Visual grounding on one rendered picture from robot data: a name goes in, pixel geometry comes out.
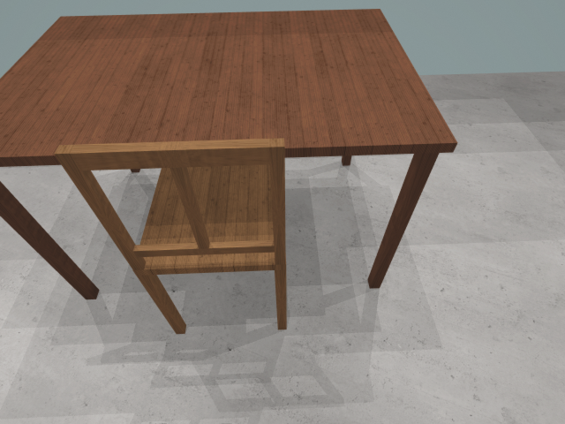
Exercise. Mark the table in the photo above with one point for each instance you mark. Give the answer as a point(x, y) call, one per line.
point(330, 82)

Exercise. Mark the chair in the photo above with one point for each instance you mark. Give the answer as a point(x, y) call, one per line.
point(218, 206)

